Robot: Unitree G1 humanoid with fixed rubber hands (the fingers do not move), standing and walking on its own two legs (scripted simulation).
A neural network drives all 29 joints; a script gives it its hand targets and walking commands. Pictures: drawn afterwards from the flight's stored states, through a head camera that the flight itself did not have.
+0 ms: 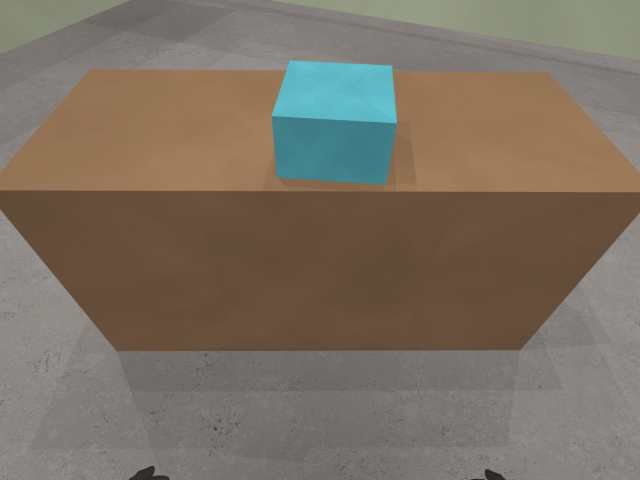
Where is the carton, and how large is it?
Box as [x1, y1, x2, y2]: [272, 61, 396, 184]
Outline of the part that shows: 289,61 272,113 277,177 385,184 396,125 391,66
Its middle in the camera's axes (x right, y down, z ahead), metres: +0.04 -0.26 +0.84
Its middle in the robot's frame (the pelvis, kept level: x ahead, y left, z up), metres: +0.81 -0.03 +0.02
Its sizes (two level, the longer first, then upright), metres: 0.240 0.230 0.144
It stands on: a pedestal, 0.71 m high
